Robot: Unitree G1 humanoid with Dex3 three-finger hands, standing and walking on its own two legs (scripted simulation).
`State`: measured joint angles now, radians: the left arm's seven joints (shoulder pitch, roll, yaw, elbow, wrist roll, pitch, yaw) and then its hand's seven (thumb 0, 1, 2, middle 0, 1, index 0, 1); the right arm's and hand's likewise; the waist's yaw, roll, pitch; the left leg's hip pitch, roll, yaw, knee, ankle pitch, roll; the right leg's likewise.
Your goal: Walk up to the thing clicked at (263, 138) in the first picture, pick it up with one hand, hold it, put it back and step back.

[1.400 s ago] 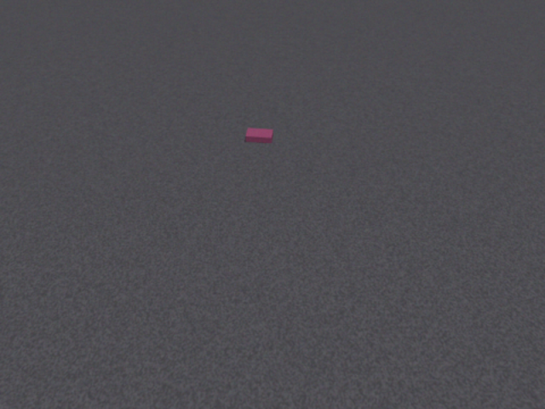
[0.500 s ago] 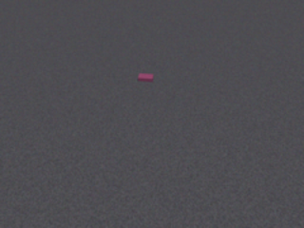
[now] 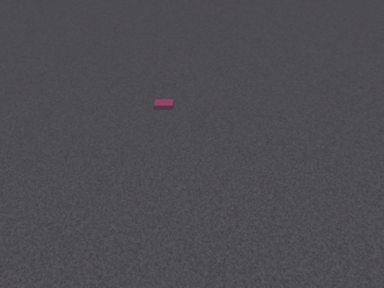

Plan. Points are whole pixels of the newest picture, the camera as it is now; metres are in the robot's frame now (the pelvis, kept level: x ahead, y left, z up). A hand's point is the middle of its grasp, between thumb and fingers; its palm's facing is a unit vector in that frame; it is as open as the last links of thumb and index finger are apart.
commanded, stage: walk up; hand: left
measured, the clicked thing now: (164, 104) +1.67 +0.26 -0.75
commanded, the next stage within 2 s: none
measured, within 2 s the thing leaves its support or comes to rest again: neither
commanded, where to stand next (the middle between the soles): +1.28 +0.00 m, yaw +0 degrees
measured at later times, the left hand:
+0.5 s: hand (94, 271) +0.22 +0.27 -0.17, palm faces +0.05 -0.94 -0.35, open 7.4 cm
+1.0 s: hand (131, 144) +0.62 +0.23 -0.13, palm faces -0.02 -0.90 -0.43, open 7.4 cm
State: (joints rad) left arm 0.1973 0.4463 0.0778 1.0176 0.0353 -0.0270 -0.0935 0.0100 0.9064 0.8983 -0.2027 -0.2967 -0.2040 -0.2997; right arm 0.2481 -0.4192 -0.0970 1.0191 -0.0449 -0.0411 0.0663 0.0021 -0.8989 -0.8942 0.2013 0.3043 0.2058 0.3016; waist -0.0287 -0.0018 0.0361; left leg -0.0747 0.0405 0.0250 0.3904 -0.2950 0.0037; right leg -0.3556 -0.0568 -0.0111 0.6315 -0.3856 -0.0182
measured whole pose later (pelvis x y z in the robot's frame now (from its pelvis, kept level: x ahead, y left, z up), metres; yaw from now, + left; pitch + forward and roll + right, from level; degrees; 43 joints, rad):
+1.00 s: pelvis +0.51 -0.05 -0.03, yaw +0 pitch -4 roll +2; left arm 0.21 0.40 0.06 0.85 0.01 -0.09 -0.07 0.00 0.91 0.90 -0.20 -0.30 -0.21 -0.30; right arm 0.31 -0.43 -0.06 0.91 -0.01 -0.04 0.05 0.01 -0.90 -0.89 0.20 0.30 0.20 0.30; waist -0.01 0.05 0.09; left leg -0.20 0.06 0.01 1.06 -0.49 0.03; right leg -0.41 -0.05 -0.07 0.71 -0.23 -0.04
